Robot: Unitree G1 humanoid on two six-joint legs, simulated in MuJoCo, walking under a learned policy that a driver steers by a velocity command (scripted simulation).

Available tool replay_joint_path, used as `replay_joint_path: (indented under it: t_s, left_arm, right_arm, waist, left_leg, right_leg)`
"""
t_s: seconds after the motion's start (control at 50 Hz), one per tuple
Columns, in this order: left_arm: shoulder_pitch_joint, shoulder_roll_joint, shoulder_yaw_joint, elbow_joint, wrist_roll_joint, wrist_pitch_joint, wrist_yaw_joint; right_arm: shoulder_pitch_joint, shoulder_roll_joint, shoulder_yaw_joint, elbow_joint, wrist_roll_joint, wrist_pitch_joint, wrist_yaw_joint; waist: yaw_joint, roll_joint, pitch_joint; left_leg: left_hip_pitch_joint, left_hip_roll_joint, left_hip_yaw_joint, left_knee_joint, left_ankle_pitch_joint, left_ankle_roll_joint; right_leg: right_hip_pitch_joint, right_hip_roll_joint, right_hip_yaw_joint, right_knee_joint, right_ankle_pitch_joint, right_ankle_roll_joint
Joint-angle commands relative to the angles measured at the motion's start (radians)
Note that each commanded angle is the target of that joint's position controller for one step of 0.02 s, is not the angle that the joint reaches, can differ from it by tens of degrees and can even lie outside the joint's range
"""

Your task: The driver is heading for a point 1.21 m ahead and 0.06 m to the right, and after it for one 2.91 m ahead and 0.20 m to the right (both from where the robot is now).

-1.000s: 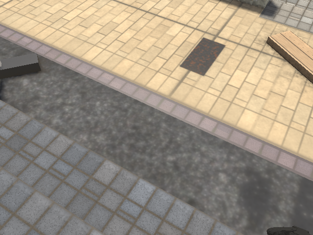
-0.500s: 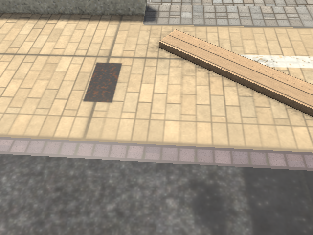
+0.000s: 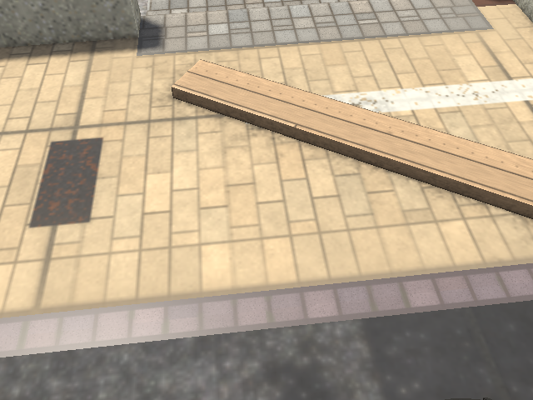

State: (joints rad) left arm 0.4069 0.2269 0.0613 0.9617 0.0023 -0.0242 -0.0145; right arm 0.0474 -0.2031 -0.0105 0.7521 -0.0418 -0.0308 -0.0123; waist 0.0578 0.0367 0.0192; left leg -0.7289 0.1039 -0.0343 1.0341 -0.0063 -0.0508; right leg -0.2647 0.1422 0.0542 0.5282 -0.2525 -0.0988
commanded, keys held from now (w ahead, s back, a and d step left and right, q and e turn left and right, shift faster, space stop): w+e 0.42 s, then w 0.04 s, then no key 0.54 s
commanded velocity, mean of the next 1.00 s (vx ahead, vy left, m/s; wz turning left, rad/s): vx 0.34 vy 0.00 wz -0.38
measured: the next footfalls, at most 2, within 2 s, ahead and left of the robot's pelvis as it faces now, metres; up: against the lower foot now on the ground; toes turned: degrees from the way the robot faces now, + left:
left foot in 0.14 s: +0.12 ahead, +0.15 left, +0.00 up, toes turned -5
right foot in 0.62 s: +0.43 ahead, -0.12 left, -0.14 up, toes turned -23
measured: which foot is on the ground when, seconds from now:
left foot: up 0.00-0.12, down 0.14-0.62, up 0.64-0.92, down 0.94-1.00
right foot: down 0.00-0.16, up 0.18-0.60, down 0.62-1.00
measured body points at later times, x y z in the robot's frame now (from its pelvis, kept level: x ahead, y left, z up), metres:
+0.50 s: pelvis +0.23 +0.02 -0.03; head +0.27 +0.01 +0.42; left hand +0.51 +0.18 -0.12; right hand +0.06 -0.20 -0.15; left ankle +0.08 +0.16 -0.73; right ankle +0.38 -0.13 -0.72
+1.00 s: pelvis +0.44 -0.04 -0.14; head +0.45 -0.03 +0.31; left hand +0.54 +0.17 -0.30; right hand +0.43 -0.28 -0.28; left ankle +0.54 +0.05 -0.87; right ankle +0.39 -0.10 -0.87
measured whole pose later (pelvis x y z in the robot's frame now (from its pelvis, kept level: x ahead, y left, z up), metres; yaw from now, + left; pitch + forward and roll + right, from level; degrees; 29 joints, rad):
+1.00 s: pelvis +0.44 -0.04 -0.14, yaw -21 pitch -1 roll -2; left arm 0.27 0.18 0.01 1.05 0.01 -0.04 0.01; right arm 0.20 -0.17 -0.02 0.98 -0.03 -0.03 -0.02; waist 0.02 0.01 0.04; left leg -0.36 0.03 -0.01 0.57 -0.20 0.00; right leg -0.18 0.08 -0.07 0.52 -0.32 -0.07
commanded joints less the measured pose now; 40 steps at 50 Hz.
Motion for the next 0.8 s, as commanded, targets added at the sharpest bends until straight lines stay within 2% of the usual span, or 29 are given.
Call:
replay_joint_path:
  t_s: [0.02, 0.08, 0.12, 0.14, 0.16, 0.18, 0.2, 0.22, 0.24, 0.26, 0.3, 0.32, 0.36, 0.38, 0.4, 0.44, 0.48, 0.54, 0.58, 0.6, 0.62, 0.64, 0.66, 0.68, 0.7, 0.72, 0.74, 0.76, 0.8]
  left_arm:
    - [-0.114, 0.154, 0.037, -0.144, 0.007, -0.011, -0.009]
    - [-0.041, 0.165, 0.049, -0.171, 0.032, 0.008, -0.005]
    - [-0.094, 0.176, 0.053, -0.207, 0.039, 0.008, 0.001]
    - [-0.146, 0.174, 0.053, -0.218, 0.024, 0.006, 0.007]
    - [-0.148, 0.1, 0.04, -0.237, 0.005, -0.006, 0.014]
    - [-0.065, -0.023, 0.012, -0.239, 0.013, -0.02, 0.023]
    - [-0.032, 0.047, 0.02, -0.266, 0.028, -0.028, 0.021]
    - [-0.176, 0.129, 0.039, -0.263, 0.048, -0.018, 0.019]
    - [-0.224, 0.159, 0.046, -0.261, 0.042, -0.01, 0.0]
    - [-0.234, 0.151, 0.046, -0.254, 0.037, 0.006, -0.016]
    - [-0.262, 0.118, 0.035, -0.266, 0.031, 0.037, -0.046]
    - [-0.268, 0.109, 0.036, -0.256, 0.042, 0.046, -0.052]
    - [-0.322, 0.103, 0.031, -0.263, 0.047, 0.039, -0.054]
    - [-0.374, 0.107, 0.03, -0.273, 0.033, 0.025, -0.05]
    - [-0.444, 0.09, 0.023, -0.28, 0.04, 0.017, -0.051]
    - [-0.505, 0.066, 0.005, -0.279, 0.027, 0.004, -0.062]
    - [-0.502, 0.05, -0.007, -0.243, 0.017, 0.002, -0.077]
    - [-0.486, 0.047, -0.023, -0.18, 0.049, -0.006, -0.055]
    - [-0.331, 0.068, -0.022, -0.097, 0.068, -0.017, -0.025]
    - [-0.163, 0.089, -0.013, -0.024, 0.081, -0.024, -0.015]
    - [-0.033, 0.139, 0.006, 0.03, 0.087, -0.031, -0.012]
    - [0.073, 0.248, 0.03, 0.041, 0.053, -0.036, -0.017]
    - [0.125, 0.233, 0.032, 0.01, 0.008, -0.033, -0.017]
    - [0.013, 0.188, 0.014, -0.031, -0.002, -0.022, -0.005]
    - [-0.085, 0.152, 0.006, -0.044, 0.009, -0.017, 0.023]
    - [-0.192, 0.096, -0.016, -0.068, 0.007, -0.017, 0.046]
    - [-0.243, 0.057, -0.033, -0.071, -0.004, -0.029, 0.053]
    - [-0.23, 0.06, -0.035, -0.051, 0.003, -0.039, 0.049]
    - [-0.234, 0.076, -0.032, -0.031, 0.009, -0.057, 0.034]
  right_arm:
    - [0.077, -0.115, -0.028, -0.011, 0.0, 0.012, 0.013]
    - [0.028, -0.119, -0.031, -0.038, 0.005, -0.004, 0.039]
    - [0.181, -0.115, -0.033, 0.009, 0.007, -0.028, 0.044]
    - [0.335, -0.116, -0.044, 0.055, 0.008, -0.041, 0.038]
    - [0.444, -0.191, -0.069, 0.084, -0.014, -0.058, 0.026]
    - [0.461, -0.233, -0.069, 0.079, 0.004, -0.062, 0.014]
    - [0.44, -0.286, -0.088, 0.069, 0.018, -0.062, 0.014]
    - [0.367, -0.218, -0.08, 0.039, 0.021, -0.068, 0.015]
    - [0.304, -0.176, -0.072, 0.028, 0.02, -0.068, 0.02]
    - [0.279, -0.161, -0.072, 0.038, 0.018, -0.062, 0.02]
    - [0.271, -0.159, -0.073, 0.057, 0.022, -0.055, 0.018]
    - [0.3, -0.155, -0.074, 0.072, 0.014, -0.059, 0.017]
    - [0.39, -0.109, -0.063, 0.112, 0.021, -0.075, 0.015]
    - [0.398, -0.107, -0.058, 0.114, 0.014, -0.09, 0.018]
    - [0.431, -0.111, -0.06, 0.131, 0.012, -0.101, 0.019]
    - [0.416, -0.116, -0.058, 0.137, 0.004, -0.108, 0.015]
    - [0.411, -0.111, -0.049, 0.154, 0.016, -0.102, 0.012]
    - [0.493, -0.114, -0.038, 0.199, 0.012, -0.076, -0.006]
    - [0.54, -0.131, -0.038, 0.237, 0.0, -0.044, -0.02]
    - [0.529, -0.144, -0.041, 0.248, 0.014, -0.027, -0.022]
    - [0.534, -0.147, -0.048, 0.253, 0.04, -0.021, -0.016]
    - [0.666, -0.075, -0.037, 0.247, 0.075, -0.011, -0.017]
    - [0.615, -0.116, -0.03, 0.223, 0.107, -0.02, -0.024]
    - [0.523, -0.152, -0.038, 0.2, 0.085, -0.032, -0.017]
    - [0.469, -0.121, -0.033, 0.195, 0.061, -0.032, -0.012]
    - [0.436, -0.102, -0.029, 0.202, 0.029, -0.014, -0.003]
    - [0.404, -0.102, -0.034, 0.206, -0.009, 0.011, -0.003]
    - [0.407, -0.078, -0.033, 0.216, -0.013, 0.028, -0.006]
    - [0.418, -0.032, -0.018, 0.213, 0.014, 0.033, -0.003]
  waist:
    - [-0.064, -0.079, -0.031]
    - [-0.026, -0.114, 0.012]
    - [-0.096, -0.122, -0.016]
    - [-0.193, -0.091, -0.03]
    - [-0.227, 0.071, -0.043]
    - [-0.125, 0.222, -0.028]
    - [-0.072, 0.268, -0.002]
    - [-0.094, 0.039, 0.106]
    - [-0.079, -0.026, 0.123]
    - [-0.063, -0.002, 0.12]
    - [-0.051, 0.093, 0.108]
    - [-0.061, 0.103, 0.08]
    - [-0.083, 0.058, 0.057]
    - [-0.093, 0.054, 0.075]
    - [-0.121, 0.062, 0.086]
    - [-0.119, 0.019, 0.09]
    - [-0.122, 0.016, 0.106]
    - [-0.143, -0.037, 0.134]
    - [-0.095, -0.05, 0.072]
    - [-0.014, -0.05, 0.023]
    - [0.038, -0.121, -0.067]
    - [-0.003, -0.283, -0.258]
    - [0.089, -0.181, -0.447]
    - [0.059, -0.066, -0.38]
    - [0.015, -0.09, -0.327]
    - [-0.046, -0.039, -0.223]
    - [-0.075, -0.006, -0.142]
    - [-0.093, -0.027, -0.108]
    - [-0.125, -0.093, -0.131]
  left_leg:
    - [0.23, -0.011, 0.008, -0.032, 0.017, 0.007]
    - [0.218, -0.038, -0.011, -0.149, -0.183, 0.031]
    - [0.434, -0.083, 0.007, -0.259, -0.346, 0.051]
    - [0.609, -0.112, 0.042, -0.4, -0.334, 0.058]
    - [0.743, 0.013, -0.131, -0.555, -0.436, 0.09]
    - [0.863, 0.239, -0.381, -0.572, -0.202, 0.117]
    - [0.877, 0.366, -0.683, -0.726, -0.109, 0.218]
    - [0.786, 0.36, -0.645, -0.744, -0.139, 0.258]
    - [0.712, 0.303, -0.478, -0.719, -0.075, 0.251]
    - [0.667, 0.235, -0.313, -0.703, 0.021, 0.211]
    - [0.57, 0.139, -0.123, -0.749, 0.069, 0.177]
    - [0.609, 0.136, -0.075, -0.707, 0.099, 0.183]
    - [0.719, 0.118, -0.007, -0.682, 0.088, 0.156]
    - [0.704, 0.077, 0.051, -0.703, -0.013, 0.144]
    - [0.7, 0.077, 0.061, -0.703, -0.055, 0.147]
    - [0.591, 0.053, 0.112, -0.703, -0.233, 0.132]
    - [0.505, 0.057, 0.14, -0.666, -0.269, 0.134]
    - [0.611, 0.04, 0.142, -0.458, -0.182, 0.153]
    - [0.678, 0.02, 0.125, -0.171, -0.03, 0.174]
    - [0.621, -0.004, 0.142, 0.061, 0.015, 0.173]
    - [0.437, -0.074, 0.194, 0.371, -0.378, 0.154]
    - [0.003, -0.128, 0.138, 0.752, -0.977, 0.107]
    - [-0.136, -0.13, -0.054, 0.797, -0.889, 0.111]
    - [-0.139, -0.06, -0.062, 0.594, -0.696, 0.117]
    - [-0.15, -0.034, -0.051, 0.497, -0.562, 0.105]
    - [-0.06, -0.002, -0.028, 0.324, -0.455, 0.072]
    - [0.144, 0.011, -0.025, 0.169, -0.376, 0.036]
    - [0.275, -0.005, 0.001, 0.081, -0.35, 0.021]
    - [0.418, -0.019, 0.007, -0.122, -0.254, 0.027]
  right_leg:
    - [-0.137, -0.258, 0.315, -0.203, 0.109, -0.182]
    - [-0.034, -0.284, 0.404, -0.144, 0.077, -0.202]
    - [-0.095, -0.264, 0.397, -0.032, 0.218, -0.173]
    - [-0.165, -0.211, 0.351, 0.127, 0.258, -0.139]
    - [-0.273, -0.095, 0.232, 0.459, 0.204, -0.077]
    - [-0.494, 0.021, 0.129, 0.754, -0.309, -0.043]
    - [-0.728, -0.005, 0.066, 0.79, -0.335, -0.036]
    - [-0.78, -0.086, 0.096, 0.818, -0.237, -0.017]
    - [-0.722, -0.111, 0.106, 0.765, -0.148, 0.0]
    - [-0.652, -0.137, 0.088, 0.709, -0.081, 0.023]
    - [-0.526, -0.145, 0.02, 0.623, 0.06, 0.053]
    - [-0.531, -0.135, -0.008, 0.662, 0.175, 0.043]
    - [-0.598, -0.162, 0.034, 0.575, 0.308, 0.023]
    - [-0.585, -0.143, -0.013, 0.443, 0.368, 0.02]
    - [-0.563, -0.141, -0.051, 0.393, 0.459, 0.013]
    - [-0.375, -0.141, -0.074, 0.148, 0.669, 0.011]
    - [-0.18, -0.13, -0.09, 0.02, 0.831, 0.001]
    - [-0.145, -0.131, -0.118, -0.11, 0.766, 0.026]
    - [-0.018, -0.138, -0.115, -0.213, 0.717, 0.014]
    - [0.162, -0.154, -0.119, -0.307, 0.749, 0.0]
    - [0.436, -0.253, -0.061, -0.297, 0.996, -0.027]
    - [0.935, -0.5, 0.08, 0.215, 1.743, -0.139]
    - [1.04, -0.622, 0.236, 0.224, 1.752, -0.231]
    - [0.861, -0.582, 0.196, 0.059, 1.311, -0.209]
    - [0.734, -0.559, 0.22, -0.006, 0.942, -0.233]
    - [0.484, -0.53, 0.212, -0.114, 0.759, -0.243]
    - [0.218, -0.495, 0.154, -0.182, 0.828, -0.231]
    - [0.081, -0.442, 0.1, -0.196, 0.942, -0.222]
    - [-0.011, -0.361, 0.007, -0.18, 1.002, -0.166]
Keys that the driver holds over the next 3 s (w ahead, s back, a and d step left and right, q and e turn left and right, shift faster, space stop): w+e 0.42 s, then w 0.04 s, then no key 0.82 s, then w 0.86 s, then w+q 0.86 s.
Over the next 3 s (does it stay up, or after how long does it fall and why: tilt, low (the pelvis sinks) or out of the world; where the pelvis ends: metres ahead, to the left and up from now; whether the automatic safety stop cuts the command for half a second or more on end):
stays up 1.22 -0.19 -0.12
